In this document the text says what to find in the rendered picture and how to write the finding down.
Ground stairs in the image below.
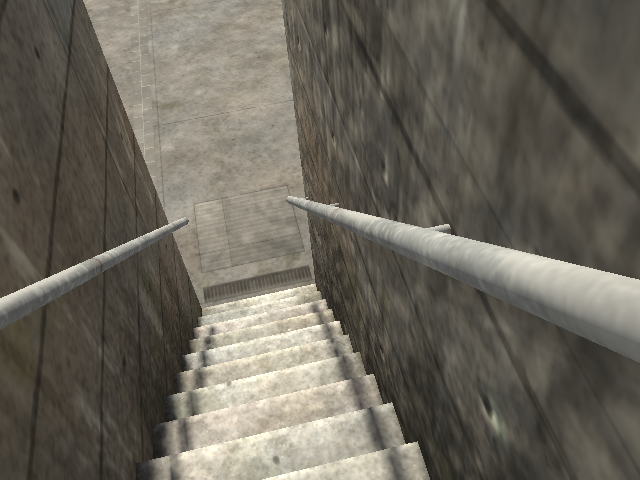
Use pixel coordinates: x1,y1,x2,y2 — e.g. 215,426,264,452
136,284,430,480

